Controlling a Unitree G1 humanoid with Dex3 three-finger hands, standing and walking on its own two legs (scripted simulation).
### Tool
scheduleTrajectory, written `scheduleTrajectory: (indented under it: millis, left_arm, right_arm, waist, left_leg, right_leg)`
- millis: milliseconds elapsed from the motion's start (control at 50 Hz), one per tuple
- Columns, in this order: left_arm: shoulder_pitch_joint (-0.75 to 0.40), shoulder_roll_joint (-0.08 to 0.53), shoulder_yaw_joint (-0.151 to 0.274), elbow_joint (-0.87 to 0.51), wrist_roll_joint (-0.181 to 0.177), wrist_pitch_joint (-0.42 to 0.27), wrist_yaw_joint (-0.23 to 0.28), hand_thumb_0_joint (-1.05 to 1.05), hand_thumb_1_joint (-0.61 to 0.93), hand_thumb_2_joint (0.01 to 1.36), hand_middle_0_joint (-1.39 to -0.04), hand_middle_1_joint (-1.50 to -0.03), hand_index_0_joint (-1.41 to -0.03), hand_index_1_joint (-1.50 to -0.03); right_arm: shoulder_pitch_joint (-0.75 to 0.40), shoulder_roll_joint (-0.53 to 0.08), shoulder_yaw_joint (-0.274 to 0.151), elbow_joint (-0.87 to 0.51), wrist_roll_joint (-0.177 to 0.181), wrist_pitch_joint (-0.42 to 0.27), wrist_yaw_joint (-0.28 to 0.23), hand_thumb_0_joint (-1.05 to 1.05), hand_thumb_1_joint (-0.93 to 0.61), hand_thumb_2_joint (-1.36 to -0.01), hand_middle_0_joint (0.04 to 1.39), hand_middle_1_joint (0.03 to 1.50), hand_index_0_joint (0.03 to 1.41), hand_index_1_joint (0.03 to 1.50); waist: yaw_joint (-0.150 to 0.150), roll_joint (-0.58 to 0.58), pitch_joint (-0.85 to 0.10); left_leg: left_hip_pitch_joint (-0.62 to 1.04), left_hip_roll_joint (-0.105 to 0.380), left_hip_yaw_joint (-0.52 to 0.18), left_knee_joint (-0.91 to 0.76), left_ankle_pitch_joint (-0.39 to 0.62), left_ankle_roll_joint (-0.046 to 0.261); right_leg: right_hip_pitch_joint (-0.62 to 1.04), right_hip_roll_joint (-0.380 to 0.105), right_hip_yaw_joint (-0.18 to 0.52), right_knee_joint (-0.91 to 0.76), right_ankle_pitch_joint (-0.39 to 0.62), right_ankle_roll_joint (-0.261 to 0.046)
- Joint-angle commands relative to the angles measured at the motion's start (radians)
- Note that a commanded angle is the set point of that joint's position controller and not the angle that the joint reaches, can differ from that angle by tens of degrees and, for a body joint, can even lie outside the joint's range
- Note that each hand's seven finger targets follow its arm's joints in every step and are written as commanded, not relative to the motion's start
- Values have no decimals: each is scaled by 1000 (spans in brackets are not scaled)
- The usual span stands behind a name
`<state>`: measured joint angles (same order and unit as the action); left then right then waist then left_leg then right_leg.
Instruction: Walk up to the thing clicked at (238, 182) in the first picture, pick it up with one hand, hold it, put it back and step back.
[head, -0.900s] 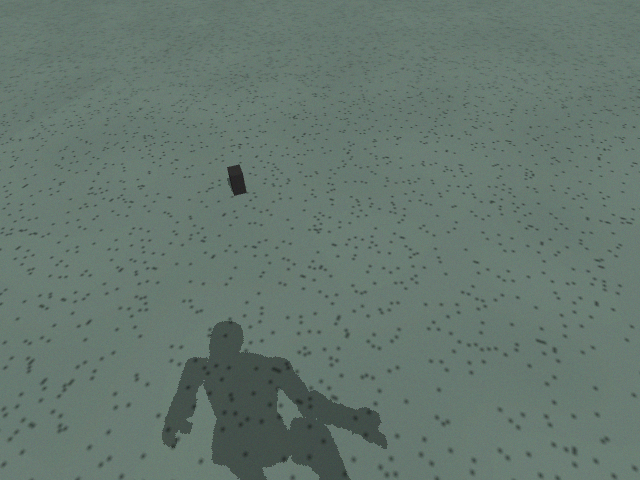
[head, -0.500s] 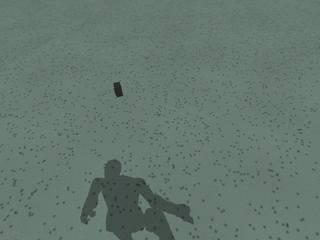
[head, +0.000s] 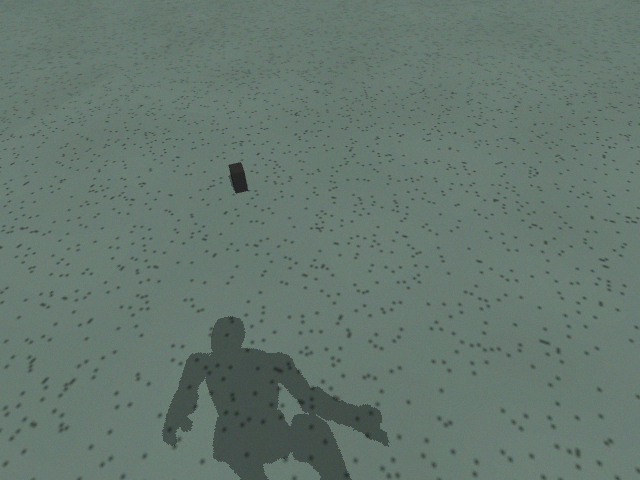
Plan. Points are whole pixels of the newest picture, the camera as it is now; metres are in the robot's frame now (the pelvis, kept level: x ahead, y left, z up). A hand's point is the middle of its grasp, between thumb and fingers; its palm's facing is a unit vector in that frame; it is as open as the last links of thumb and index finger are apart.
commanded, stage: stand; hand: left
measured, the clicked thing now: (238, 177) +1.56 +0.44 -0.72
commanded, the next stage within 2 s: walk up in 0.22 s
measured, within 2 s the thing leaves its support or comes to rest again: neither
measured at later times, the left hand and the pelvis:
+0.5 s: hand out of the picture +0.06 +0.31 -0.16, palm faces +0.08 -0.92 -0.37, open 7.4 cm; pelvis +0.05 +0.02 -0.01, yaw +5 degrees
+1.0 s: hand (131, 349) +0.36 +0.35 -0.14, palm faces -0.01 -0.94 -0.35, open 7.4 cm; pelvis +0.27 +0.07 -0.02, yaw +4 degrees
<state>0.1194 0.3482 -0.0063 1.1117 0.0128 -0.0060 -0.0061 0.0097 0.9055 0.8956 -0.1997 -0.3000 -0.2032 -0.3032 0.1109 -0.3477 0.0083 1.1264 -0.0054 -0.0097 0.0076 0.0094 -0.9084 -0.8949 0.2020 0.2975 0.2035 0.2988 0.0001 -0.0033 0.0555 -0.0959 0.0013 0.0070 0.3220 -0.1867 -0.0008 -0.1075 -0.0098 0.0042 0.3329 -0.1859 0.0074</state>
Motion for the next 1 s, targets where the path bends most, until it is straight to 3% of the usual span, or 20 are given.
scheduleTrajectory:
  millis: [0, 180, 200, 220, 260, 300, 320, 340, 420, 500, 540, 560, 580, 600, 660, 700, 780, 860, 960, 980]
  left_arm:
    - [-39, 215, 41, -59, -5, -25, 17, 0, 900, 900, -200, -300, -200, -300]
    - [-35, 216, 43, -59, -5, -26, 18, 0, 900, 900, -200, -300, -200, -300]
    - [16, 324, 112, -103, 12, -45, -16, 0, 900, 900, -200, -300, -200, -300]
    - [23, 310, 115, -95, 20, -47, -26, 0, 900, 900, -200, -300, -200, -300]
    - [25, 287, 121, -131, 24, -54, -39, 0, 900, 900, -200, -300, -200, -300]
    - [118, 300, 131, -118, 25, -69, -40, 0, 900, 900, -200, -300, -200, -300]
    - [192, 363, 149, -101, 29, -75, -35, 0, 900, 900, -200, -300, -200, -300]
    - [183, 401, 162, -128, 37, -81, -33, 0, 900, 900, -200, -300, -200, -300]
    - [39, 367, 149, -203, 25, -89, -34, 0, 900, 900, -200, -300, -200, -300]
    - [21, 356, 140, -228, 23, -83, -49, 0, 900, 900, -200, -300, -200, -300]
    - [40, 322, 125, -232, 13, -77, -56, 0, 900, 900, -200, -300, -200, -300]
    - [82, 274, 109, -232, 13, -69, -57, 0, 900, 900, -200, -300, -200, -300]
    - [81, 195, 89, -261, 4, -71, -55, 0, 900, 900, -200, -300, -200, -300]
    - [25, 292, 105, -276, 7, -71, -41, 0, 900, 900, -200, -300, -200, -300]
    - [126, 322, 95, -209, -17, -71, -44, 0, 900, 900, -200, -300, -200, -300]
    - [159, 317, 103, -189, -7, -65, -57, 0, 900, 900, -200, -300, -200, -300]
    - [93, 292, 105, -235, 6, -56, -85, 0, 900, 900, -200, -300, -200, -300]
    - [-17, 273, 114, -273, 6, -58, -103, 0, 900, 900, -200, -300, -200, -300]
    - [-47, 238, 117, -283, 3, -68, -97, 0, 900, 900, -200, -300, -200, -300]
    - [-7, 241, 124, -276, 3, -69, -92, 0, 900, 900, -200, -300, -200, -300]
  right_arm:
    - [-36, -209, -44, -62, -1, -24, -17, 0, -900, -900, 200, 300, 200, 300]
    - [-36, -213, -45, -63, -2, -22, -18, 0, -900, -900, 200, 300, 200, 300]
    - [31, -305, -114, -111, -13, -39, 13, 0, -900, -900, 200, 300, 200, 300]
    - [9, -315, -122, -115, -23, -38, 26, 0, -900, -900, 200, 300, 200, 300]
    - [-52, -290, -125, -168, -25, -40, 40, 0, -900, -900, 200, 300, 200, 300]
    - [-119, -239, -122, -218, -25, -51, 50, 0, -900, -900, 200, 300, 200, 300]
    - [-155, -209, -116, -244, -23, -54, 50, 0, -900, -900, 200, 300, 200, 300]
    - [-153, -222, -117, -251, -31, -56, 45, 0, -900, -900, 200, 300, 200, 300]
    - [-42, -275, -136, -226, -21, -63, 67, 0, -900, -900, 200, 300, 200, 300]
    - [23, -248, -148, -220, -18, -67, 87, 0, -900, -900, 200, 300, 200, 300]
    - [174, -265, -170, -176, -27, -67, 74, 0, -900, -900, 200, 300, 200, 300]
    - [304, -307, -193, -149, -35, -72, 60, 0, -900, -900, 200, 300, 200, 300]
    - [419, -431, -216, -152, -45, -79, 45, 0, -900, -900, 200, 300, 200, 300]
    - [338, -488, -219, -195, -9, -80, 48, 0, -900, -900, 200, 300, 200, 300]
    - [156, -365, -168, -258, 3, -85, 31, 0, -900, -900, 200, 300, 200, 300]
    - [153, -324, -148, -261, 10, -96, 32, 0, -900, -900, 200, 300, 200, 300]
    - [154, -343, -152, -291, 2, -107, 37, 0, -900, -900, 200, 300, 200, 300]
    - [173, -342, -150, -296, 3, -112, 40, 0, -900, -900, 200, 300, 200, 300]
    - [213, -341, -153, -307, 1, -102, 28, 0, -900, -900, 200, 300, 200, 300]
    - [209, -344, -151, -313, 0, -99, 22, 0, -900, -900, 200, 300, 200, 300]
  waist:
    - [-2, 0, -85]
    - [0, 4, -86]
    - [2, 9, -182]
    - [20, 56, -88]
    - [45, 46, 54]
    - [97, -47, 55]
    - [137, -177, 34]
    - [141, -165, 42]
    - [44, -124, 80]
    - [4, -106, 30]
    - [-71, -26, -62]
    - [-131, 108, -138]
    - [-172, 388, -160]
    - [-156, 247, -149]
    - [-26, 80, -4]
    - [-8, 102, 20]
    - [-21, 136, 60]
    - [-34, 115, 98]
    - [-28, 85, 22]
    - [3, 71, -8]
  left_leg:
    - [14, 125, -98, -43, 158, 25]
    - [14, 126, -95, -45, 165, 27]
    - [-12, 98, -139, 32, -377, 110]
    - [-122, 114, -187, 23, -539, 128]
    - [-271, 141, -232, 57, -529, 146]
    - [-422, 74, -151, 214, -333, 97]
    - [-605, -12, 1, 380, -283, 51]
    - [-689, 36, -65, 519, -323, 38]
    - [-544, 124, -92, 459, -260, 16]
    - [-239, 61, 29, 224, -51, 17]
    - [116, -9, 112, 207, 23, 35]
    - [321, -1, 57, 189, -103, 68]
    - [364, 285, -476, -41, -472, 162]
    - [229, 415, -766, -176, -640, 269]
    - [67, 322, -402, -102, -363, 209]
    - [-39, 274, -251, -138, -220, 185]
    - [-44, 278, -166, -189, -205, 228]
    - [-80, 235, -101, -198, -220, 198]
    - [-20, 236, -44, -21, 166, 166]
    - [-31, 225, -24, 71, 269, 152]
  right_leg:
    - [11, -121, 92, -39, 162, -37]
    - [23, -124, 95, -45, 181, -35]
    - [53, -69, 49, 69, -332, -69]
    - [-40, -81, 73, 118, -473, -83]
    - [-143, -110, 124, 130, -491, -108]
    - [16, -180, 251, 2, -452, -154]
    - [199, -302, 420, -169, -558, -218]
    - [224, -435, 550, -245, -557, -282]
    - [106, -344, 291, -214, -415, -243]
    - [-37, -217, 26, -84, -178, -168]
    - [-232, -163, -78, 149, -8, -136]
    - [-375, -97, -134, 433, -1, -113]
    - [-595, 64, -106, 756, -358, -64]
    - [-591, 28, 75, 843, -402, -75]
    - [-567, -96, 117, 794, -174, -59]
    - [-477, -113, 83, 691, -115, -30]
    - [-484, -134, 20, 497, -49, 5]
    - [-436, -126, -13, 348, 86, -16]
    - [-268, -60, -81, 250, 67, -52]
    - [-180, -29, -102, 229, 34, -59]
